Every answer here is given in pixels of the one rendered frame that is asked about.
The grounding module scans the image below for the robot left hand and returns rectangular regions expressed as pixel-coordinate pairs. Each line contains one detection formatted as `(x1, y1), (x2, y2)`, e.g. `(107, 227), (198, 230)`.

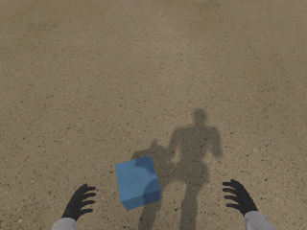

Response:
(61, 184), (96, 221)

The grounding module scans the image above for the robot right hand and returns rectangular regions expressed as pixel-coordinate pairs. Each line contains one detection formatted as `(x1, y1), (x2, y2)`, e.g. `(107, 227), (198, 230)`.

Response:
(222, 179), (258, 217)

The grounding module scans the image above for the left robot forearm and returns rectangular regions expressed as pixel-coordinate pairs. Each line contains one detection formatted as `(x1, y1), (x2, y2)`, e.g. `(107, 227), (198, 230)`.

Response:
(52, 218), (77, 230)

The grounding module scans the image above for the right robot forearm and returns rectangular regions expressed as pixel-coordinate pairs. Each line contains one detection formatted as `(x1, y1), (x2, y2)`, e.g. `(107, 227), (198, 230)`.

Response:
(244, 211), (276, 230)

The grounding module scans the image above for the carton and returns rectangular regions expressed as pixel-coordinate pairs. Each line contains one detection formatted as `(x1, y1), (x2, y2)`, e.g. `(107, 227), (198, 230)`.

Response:
(114, 155), (161, 211)

